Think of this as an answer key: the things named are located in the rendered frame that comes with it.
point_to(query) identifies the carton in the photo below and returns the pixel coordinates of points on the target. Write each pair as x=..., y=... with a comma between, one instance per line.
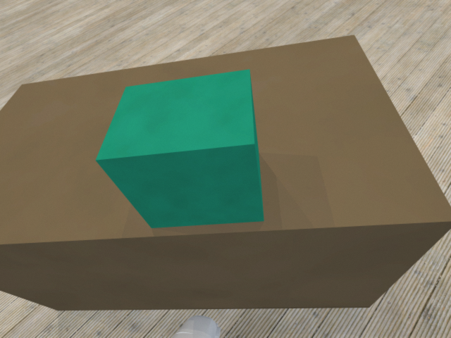
x=185, y=152

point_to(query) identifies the pedestal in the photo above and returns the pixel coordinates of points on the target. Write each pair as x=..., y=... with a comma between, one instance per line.
x=350, y=205

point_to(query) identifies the left robot thigh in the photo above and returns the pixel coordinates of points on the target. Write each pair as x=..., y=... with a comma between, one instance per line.
x=199, y=326

